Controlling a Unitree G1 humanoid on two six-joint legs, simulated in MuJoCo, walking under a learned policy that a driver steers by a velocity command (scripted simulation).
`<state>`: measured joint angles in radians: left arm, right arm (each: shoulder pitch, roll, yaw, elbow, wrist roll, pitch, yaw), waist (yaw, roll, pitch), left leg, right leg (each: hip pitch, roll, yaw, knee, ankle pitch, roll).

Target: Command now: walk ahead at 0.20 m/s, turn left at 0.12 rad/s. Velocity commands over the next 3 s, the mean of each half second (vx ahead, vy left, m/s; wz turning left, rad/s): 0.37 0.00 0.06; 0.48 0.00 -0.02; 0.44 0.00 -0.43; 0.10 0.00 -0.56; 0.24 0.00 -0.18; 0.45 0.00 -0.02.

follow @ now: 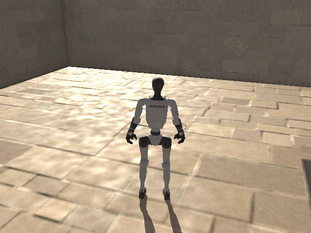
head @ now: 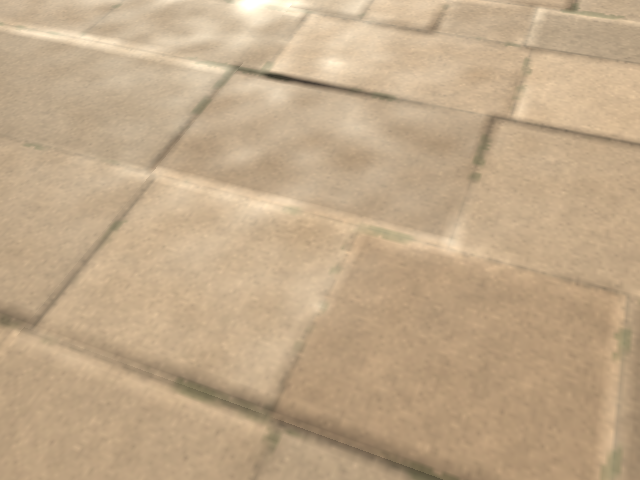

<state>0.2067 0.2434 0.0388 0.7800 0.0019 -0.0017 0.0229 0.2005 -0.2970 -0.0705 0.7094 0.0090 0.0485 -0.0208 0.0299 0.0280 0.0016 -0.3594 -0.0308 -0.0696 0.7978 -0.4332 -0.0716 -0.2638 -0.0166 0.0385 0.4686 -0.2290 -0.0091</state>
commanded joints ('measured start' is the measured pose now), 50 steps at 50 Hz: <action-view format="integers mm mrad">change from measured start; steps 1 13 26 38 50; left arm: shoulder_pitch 37 -144 271 59 184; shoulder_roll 225 118 354 180 239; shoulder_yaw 56 32 90 41 61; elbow -36 -104 -30 -21 60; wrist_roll -11 -17 -1 -2 -27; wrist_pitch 2 -102 -80 -107 -50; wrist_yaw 7 -57 -58 -41 -17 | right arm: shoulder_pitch -74 157 341 2 -181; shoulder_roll -65 -102 25 -58 -86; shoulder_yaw -6 -15 29 -1 0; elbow -84 26 28 -3 -75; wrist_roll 13 -3 3 -7 6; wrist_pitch -37 -110 -117 -113 -157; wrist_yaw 10 9 7 13 64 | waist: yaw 33 -90 51 -22 -4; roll -252 90 -399 -72 -105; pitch -1 99 -351 53 52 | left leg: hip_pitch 26 430 -226 -348 -157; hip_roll -17 266 -29 187 72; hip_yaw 98 -215 21 -1 54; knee -224 -670 371 100 -314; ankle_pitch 5 206 -106 392 375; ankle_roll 28 283 79 56 110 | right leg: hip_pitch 69 -575 623 111 317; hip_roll -189 -78 -358 -194 -237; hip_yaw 252 -29 643 138 108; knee -216 419 -129 -381 -187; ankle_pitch -241 -16 -296 113 414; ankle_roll -185 -2 -289 -230 -166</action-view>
